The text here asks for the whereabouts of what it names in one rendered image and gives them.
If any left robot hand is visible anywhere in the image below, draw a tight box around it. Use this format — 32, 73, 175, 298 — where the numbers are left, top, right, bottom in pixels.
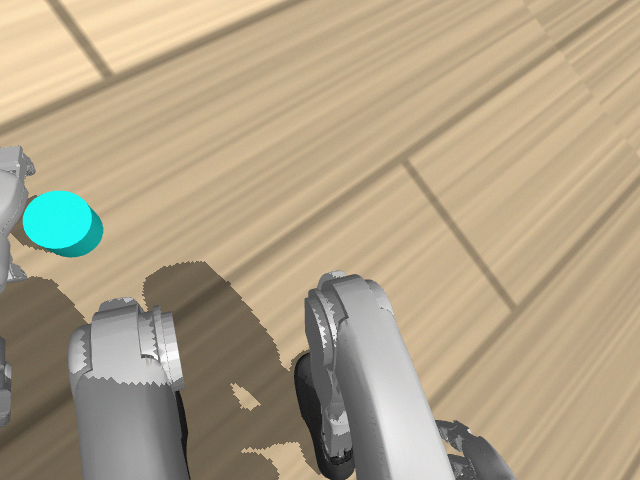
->
0, 146, 36, 283

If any right robot foot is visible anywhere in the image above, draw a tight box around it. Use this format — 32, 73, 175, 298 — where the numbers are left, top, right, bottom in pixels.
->
294, 353, 355, 480

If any right robot hand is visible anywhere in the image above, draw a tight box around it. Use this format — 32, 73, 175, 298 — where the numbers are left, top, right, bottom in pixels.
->
435, 420, 517, 480

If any tin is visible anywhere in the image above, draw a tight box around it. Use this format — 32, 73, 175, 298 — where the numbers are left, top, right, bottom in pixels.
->
23, 191, 103, 257

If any left robot foot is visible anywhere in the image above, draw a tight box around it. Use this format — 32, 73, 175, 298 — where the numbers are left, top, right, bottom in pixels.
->
175, 391, 191, 480

